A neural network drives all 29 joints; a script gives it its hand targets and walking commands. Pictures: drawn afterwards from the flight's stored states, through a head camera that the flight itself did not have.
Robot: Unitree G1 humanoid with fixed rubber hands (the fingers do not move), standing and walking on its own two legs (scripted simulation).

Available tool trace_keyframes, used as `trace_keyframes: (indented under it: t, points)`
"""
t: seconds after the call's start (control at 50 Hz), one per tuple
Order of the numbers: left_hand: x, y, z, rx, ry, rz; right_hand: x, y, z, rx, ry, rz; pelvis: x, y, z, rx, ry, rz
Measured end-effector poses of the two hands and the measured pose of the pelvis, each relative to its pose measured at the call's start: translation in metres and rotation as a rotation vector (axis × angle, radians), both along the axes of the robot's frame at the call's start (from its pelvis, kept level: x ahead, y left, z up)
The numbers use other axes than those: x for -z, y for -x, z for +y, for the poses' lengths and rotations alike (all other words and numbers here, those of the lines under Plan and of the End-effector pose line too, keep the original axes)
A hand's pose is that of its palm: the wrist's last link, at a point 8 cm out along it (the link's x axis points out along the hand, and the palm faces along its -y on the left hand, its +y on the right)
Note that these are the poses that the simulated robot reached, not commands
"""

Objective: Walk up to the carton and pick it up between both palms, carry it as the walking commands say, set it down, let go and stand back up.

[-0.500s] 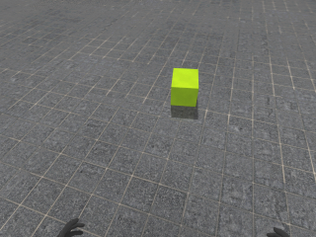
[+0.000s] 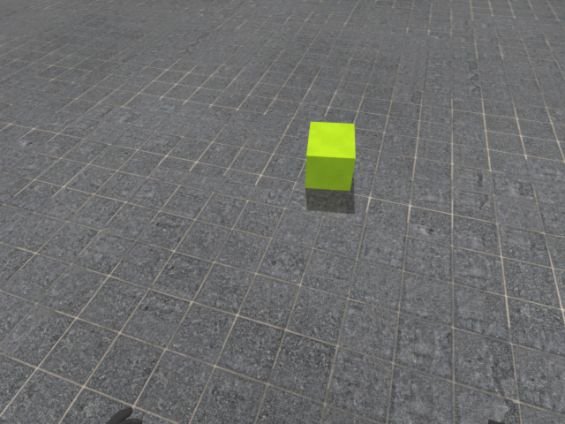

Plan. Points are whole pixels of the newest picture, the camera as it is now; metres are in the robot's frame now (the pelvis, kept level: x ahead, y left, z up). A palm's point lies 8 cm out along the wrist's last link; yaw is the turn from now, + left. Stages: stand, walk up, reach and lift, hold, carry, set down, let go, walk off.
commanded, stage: stand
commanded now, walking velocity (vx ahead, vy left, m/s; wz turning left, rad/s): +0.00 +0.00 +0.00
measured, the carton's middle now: (329, 155) +1.51 -0.16 -0.67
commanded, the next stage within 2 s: walk up in 0.62 s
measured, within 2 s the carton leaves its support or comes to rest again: neither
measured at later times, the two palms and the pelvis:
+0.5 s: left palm out of the picture +0.08 +0.30 -0.11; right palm out of the picture +0.08 -0.30 -0.10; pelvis +0.00 +0.00 +0.00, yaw +0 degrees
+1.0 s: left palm out of the picture +0.09 +0.25 -0.12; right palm out of the picture +0.05 -0.30 -0.13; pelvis +0.02 -0.02 +0.00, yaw -3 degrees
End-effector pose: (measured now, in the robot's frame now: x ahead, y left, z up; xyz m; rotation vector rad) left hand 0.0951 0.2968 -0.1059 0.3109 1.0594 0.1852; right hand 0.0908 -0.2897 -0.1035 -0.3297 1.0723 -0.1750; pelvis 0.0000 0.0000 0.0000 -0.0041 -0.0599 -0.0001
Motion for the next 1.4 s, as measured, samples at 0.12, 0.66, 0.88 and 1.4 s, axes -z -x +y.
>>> trace_keyframes:
  t: [0.12,0.66,0.88,1.4]
  points:
    - [0.002,0.006,0.004,-0.013,-0.006,0.035,0.0,0.001,-0.002,0.009,0.011,0.016,-0.001,-0.001,0.001,0.001,-0.001,0.003]
    - [0.006,0.014,0.003,-0.027,-0.002,0.075,0.001,0.015,-0.007,0.056,0.019,0.059,-0.004,-0.005,0.002,0.01,0.002,0.003]
    - [0.011,0.015,-0.004,-0.032,0.034,0.097,0.003,0.029,-0.011,0.083,0.022,0.096,-0.002,-0.003,0.0,0.017,0.006,0.018]
    - [0.032,0.042,-0.087,-0.259,0.161,0.454,0.032,-0.184,0.049,-0.031,-0.2,0.026,0.007,-0.163,-0.012,0.017,-0.009,0.046]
